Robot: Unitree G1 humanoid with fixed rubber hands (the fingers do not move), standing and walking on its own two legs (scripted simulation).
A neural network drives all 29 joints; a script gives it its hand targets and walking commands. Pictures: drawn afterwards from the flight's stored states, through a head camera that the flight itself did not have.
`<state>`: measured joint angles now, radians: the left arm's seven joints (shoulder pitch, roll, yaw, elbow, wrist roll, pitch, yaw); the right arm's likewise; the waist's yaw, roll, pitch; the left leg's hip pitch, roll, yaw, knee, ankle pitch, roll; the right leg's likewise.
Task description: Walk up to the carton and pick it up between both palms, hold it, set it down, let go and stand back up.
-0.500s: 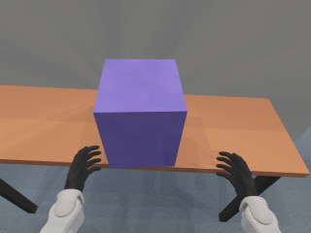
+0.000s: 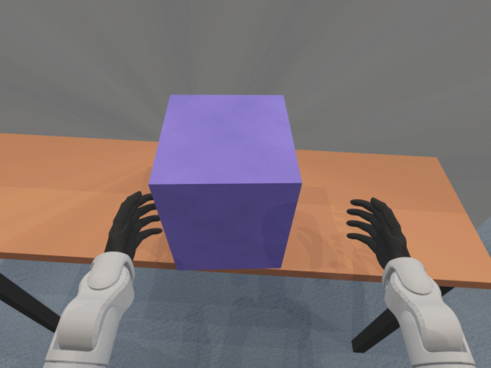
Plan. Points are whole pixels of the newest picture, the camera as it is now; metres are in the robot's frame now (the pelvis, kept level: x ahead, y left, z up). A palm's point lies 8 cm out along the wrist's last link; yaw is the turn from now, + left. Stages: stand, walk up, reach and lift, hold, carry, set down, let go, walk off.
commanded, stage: reach and lift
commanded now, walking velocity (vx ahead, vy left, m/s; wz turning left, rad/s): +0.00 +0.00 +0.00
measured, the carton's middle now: (228, 186) +0.42 +0.06 +0.06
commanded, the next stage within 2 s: none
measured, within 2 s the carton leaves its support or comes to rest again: neither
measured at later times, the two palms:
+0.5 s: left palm (114, 184) +0.33 +0.22 +0.15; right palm (387, 188) +0.36 -0.18 +0.15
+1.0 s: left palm (117, 123) +0.39 +0.22 +0.21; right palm (391, 123) +0.42 -0.18 +0.22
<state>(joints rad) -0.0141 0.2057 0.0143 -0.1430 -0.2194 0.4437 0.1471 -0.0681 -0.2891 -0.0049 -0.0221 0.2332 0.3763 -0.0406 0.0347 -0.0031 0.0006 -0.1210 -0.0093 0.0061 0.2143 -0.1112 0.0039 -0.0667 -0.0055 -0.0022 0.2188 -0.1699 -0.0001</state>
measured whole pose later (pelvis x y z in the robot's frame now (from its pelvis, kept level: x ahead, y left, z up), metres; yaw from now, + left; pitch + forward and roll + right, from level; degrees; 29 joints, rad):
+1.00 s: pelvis -0.03 +0.00 +0.00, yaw +0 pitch +5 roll +0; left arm -0.99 0.32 0.11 0.69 -0.24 0.60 0.15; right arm -1.07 -0.37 -0.01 0.84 0.28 0.54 -0.05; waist 0.06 0.00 -0.10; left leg -0.25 0.00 0.00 0.23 -0.07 -0.01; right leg -0.21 0.01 0.00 0.25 -0.13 -0.01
